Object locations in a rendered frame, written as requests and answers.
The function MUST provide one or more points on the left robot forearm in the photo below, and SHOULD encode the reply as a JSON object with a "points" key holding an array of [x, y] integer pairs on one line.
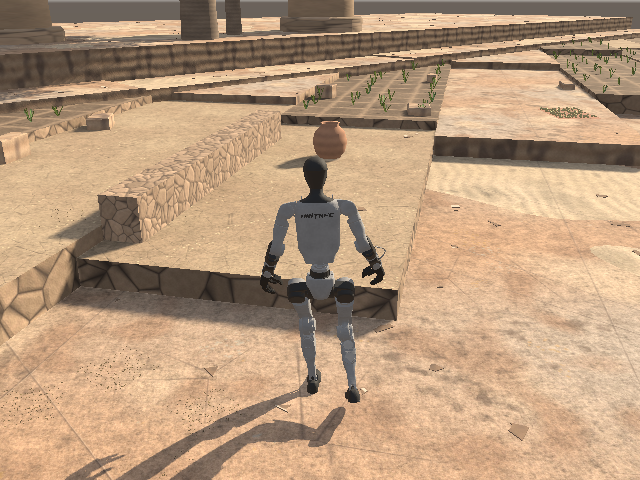
{"points": [[270, 263]]}

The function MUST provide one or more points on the right robot upper arm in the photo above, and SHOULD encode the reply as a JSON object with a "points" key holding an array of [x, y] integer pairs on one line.
{"points": [[356, 225]]}

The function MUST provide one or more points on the robot torso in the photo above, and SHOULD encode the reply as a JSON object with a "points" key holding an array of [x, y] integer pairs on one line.
{"points": [[318, 236]]}

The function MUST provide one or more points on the left robot upper arm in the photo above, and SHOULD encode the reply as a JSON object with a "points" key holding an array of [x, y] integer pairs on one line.
{"points": [[286, 211]]}

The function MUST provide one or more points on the right robot forearm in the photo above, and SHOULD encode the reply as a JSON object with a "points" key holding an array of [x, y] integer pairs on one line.
{"points": [[372, 256]]}

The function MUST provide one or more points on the right robot thigh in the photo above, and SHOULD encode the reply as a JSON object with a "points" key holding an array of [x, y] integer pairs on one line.
{"points": [[344, 291]]}

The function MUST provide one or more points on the robot left hand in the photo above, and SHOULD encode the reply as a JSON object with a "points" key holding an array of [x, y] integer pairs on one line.
{"points": [[264, 282]]}

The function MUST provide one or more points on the robot right hand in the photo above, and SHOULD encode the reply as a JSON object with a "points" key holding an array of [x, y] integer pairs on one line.
{"points": [[380, 273]]}

